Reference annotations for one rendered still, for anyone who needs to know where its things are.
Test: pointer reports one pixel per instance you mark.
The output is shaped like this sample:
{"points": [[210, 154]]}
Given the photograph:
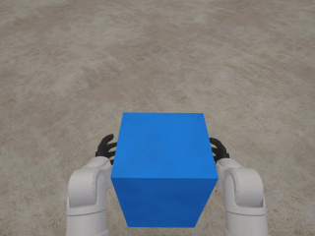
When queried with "robot left forearm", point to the robot left forearm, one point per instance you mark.
{"points": [[87, 198]]}

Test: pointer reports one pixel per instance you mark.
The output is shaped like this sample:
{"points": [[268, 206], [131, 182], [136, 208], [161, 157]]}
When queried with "robot left hand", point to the robot left hand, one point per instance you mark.
{"points": [[104, 147]]}

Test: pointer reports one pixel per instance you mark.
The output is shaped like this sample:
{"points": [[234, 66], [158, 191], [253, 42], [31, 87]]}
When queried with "robot right hand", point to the robot right hand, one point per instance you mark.
{"points": [[220, 151]]}

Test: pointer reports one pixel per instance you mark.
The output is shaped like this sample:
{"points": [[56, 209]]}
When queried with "robot right forearm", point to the robot right forearm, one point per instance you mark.
{"points": [[244, 199]]}

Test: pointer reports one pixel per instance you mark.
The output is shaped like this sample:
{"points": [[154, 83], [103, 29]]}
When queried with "carton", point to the carton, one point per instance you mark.
{"points": [[163, 171]]}

